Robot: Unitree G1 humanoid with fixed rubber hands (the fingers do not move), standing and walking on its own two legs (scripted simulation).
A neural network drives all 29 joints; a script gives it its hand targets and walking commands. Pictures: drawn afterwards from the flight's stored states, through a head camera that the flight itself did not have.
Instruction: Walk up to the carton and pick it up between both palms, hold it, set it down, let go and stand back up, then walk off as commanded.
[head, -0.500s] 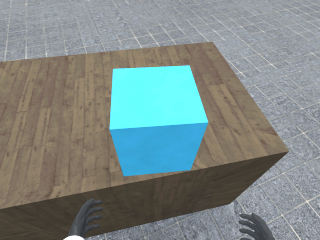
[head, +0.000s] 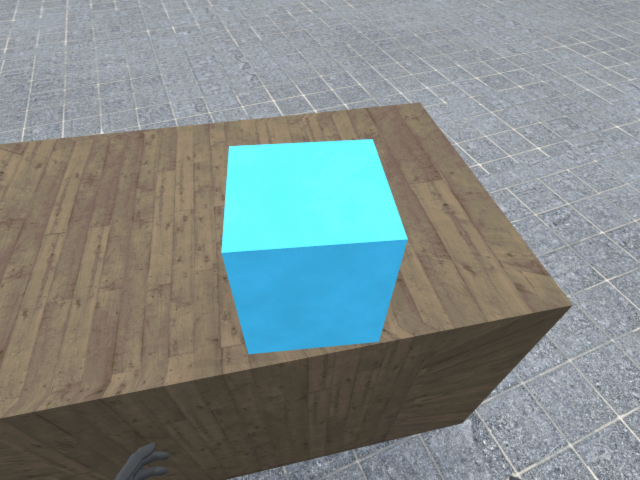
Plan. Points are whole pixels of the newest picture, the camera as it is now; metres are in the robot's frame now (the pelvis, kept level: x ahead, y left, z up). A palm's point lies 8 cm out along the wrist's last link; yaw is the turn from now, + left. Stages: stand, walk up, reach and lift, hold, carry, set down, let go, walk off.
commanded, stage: stand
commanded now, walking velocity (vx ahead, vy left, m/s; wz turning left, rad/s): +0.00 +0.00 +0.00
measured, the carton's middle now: (308, 250) +0.44 +0.07 +0.02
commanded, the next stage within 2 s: walk off in 0.56 s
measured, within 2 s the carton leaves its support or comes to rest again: neither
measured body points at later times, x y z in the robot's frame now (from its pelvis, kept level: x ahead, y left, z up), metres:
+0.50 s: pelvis -0.05 +0.00 +0.00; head -0.08 +0.01 +0.45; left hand +0.02 +0.29 -0.12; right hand +0.04 -0.26 -0.13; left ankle +0.00 +0.11 -0.74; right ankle -0.02 -0.10 -0.74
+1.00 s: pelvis -0.08 +0.01 -0.01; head -0.11 +0.02 +0.44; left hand -0.04 +0.31 -0.14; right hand +0.02 -0.26 -0.13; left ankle -0.01 +0.11 -0.73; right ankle -0.02 -0.10 -0.74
